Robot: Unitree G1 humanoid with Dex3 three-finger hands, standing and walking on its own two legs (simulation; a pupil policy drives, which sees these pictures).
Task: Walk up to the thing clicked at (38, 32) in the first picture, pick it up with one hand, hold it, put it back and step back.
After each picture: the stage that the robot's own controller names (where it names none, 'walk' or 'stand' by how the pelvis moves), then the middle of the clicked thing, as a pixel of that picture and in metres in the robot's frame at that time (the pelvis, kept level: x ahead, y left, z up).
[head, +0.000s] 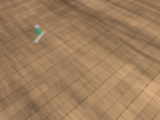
stand; (37, 29) +1.65 +0.55 -0.72
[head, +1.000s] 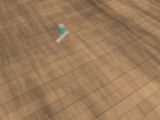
walk; (61, 29) +1.58 +0.24 -0.69
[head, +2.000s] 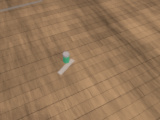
walk; (66, 57) +1.08 +0.14 -0.70
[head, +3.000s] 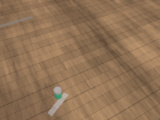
walk; (57, 93) +0.68 +0.18 -0.71
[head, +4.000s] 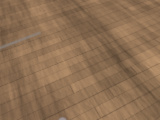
walk; out of the picture +0.44 +0.21 -0.70
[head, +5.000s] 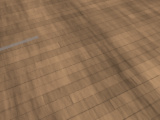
stand; out of the picture +0.34 +0.16 -0.72
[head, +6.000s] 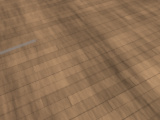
stand; out of the picture +0.35 +0.17 -0.72
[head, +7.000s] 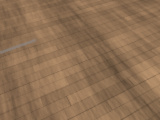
stand; out of the picture +0.36 +0.18 -0.73
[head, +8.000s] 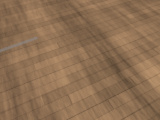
stand; out of the picture +0.35 +0.17 -0.73
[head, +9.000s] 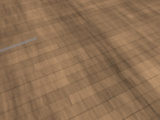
stand; out of the picture +0.34 +0.18 -0.73
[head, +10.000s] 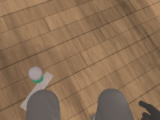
go down; (36, 75) +0.41 +0.20 -0.41
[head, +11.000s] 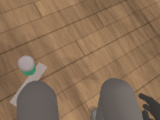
go down; (27, 66) +0.42 +0.22 -0.31
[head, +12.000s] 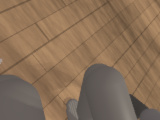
close in; out of the picture +0.40 +0.26 -0.22
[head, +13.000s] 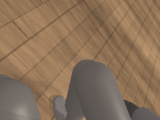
close; out of the picture +0.40 +0.27 -0.22
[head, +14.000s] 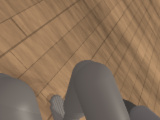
lift; out of the picture +0.39 +0.26 -0.23
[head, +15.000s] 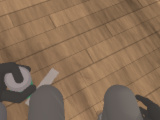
lift; (21, 84) +0.31 +0.22 -0.06
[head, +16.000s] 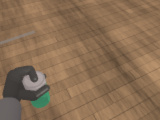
hold; (37, 90) +0.32 +0.16 +0.03
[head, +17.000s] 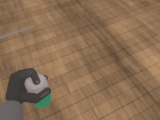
hold; (39, 91) +0.32 +0.16 +0.00
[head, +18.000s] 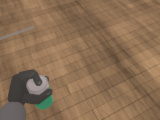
hold; (40, 92) +0.32 +0.16 +0.00
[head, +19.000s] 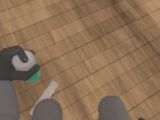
crouch; (27, 67) +0.40 +0.19 -0.08
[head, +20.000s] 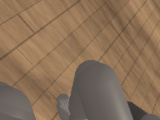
lower; out of the picture +0.41 +0.27 -0.23
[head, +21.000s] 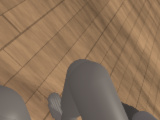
lower; out of the picture +0.42 +0.29 -0.23
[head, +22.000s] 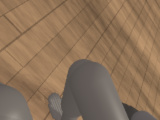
lower; out of the picture +0.42 +0.29 -0.23
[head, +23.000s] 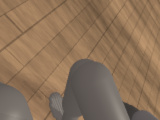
lower; out of the picture +0.42 +0.29 -0.22
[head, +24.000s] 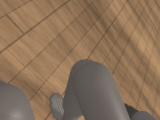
loosen; out of the picture +0.41 +0.28 -0.23
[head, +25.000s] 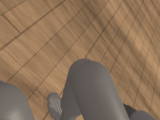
withdraw; out of the picture +0.40 +0.27 -0.23
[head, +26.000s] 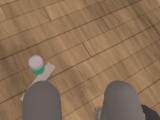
walk; (37, 65) +0.44 +0.21 -0.33
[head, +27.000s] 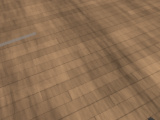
stand; out of the picture +0.37 +0.16 -0.66
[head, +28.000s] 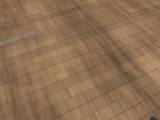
stand; out of the picture +0.38 +0.17 -0.66
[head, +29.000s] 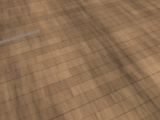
stand; out of the picture +0.38 +0.16 -0.69
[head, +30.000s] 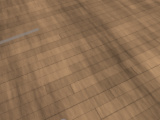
walk; out of the picture +0.40 +0.16 -0.72
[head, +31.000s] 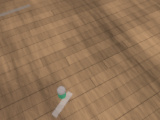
walk; (61, 92) +0.57 +0.15 -0.70
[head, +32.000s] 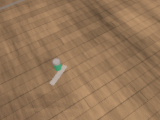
walk; (57, 64) +0.86 +0.26 -0.69
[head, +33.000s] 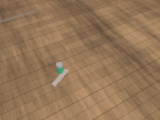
stand; (59, 67) +1.01 +0.21 -0.71
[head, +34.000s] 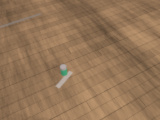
stand; (63, 70) +1.00 +0.21 -0.73
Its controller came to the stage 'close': yes
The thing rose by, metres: 0.71
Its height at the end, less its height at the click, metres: +0.00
